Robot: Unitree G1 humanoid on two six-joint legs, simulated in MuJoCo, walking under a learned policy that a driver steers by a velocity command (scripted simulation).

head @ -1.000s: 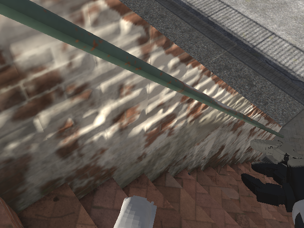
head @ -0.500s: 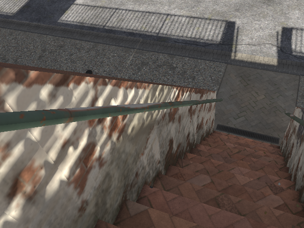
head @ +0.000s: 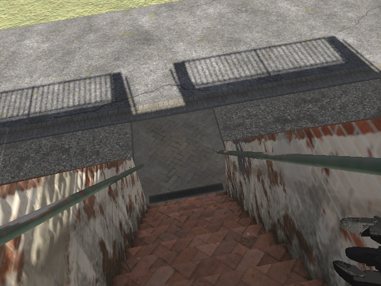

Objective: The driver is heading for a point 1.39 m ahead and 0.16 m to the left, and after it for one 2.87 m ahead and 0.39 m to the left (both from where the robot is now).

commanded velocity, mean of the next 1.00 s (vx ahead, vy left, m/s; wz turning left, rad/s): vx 0.18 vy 0.00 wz -0.15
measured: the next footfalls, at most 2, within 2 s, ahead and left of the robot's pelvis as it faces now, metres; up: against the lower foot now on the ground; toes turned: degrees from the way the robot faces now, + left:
left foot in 0.06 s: +0.11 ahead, +0.15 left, -0.24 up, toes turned -6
right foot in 0.56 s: +0.06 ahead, -0.14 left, +0.00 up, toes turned -8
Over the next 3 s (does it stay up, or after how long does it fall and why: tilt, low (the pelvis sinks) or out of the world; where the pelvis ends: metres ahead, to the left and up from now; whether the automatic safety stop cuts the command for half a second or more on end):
stays up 1.34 0.17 -1.46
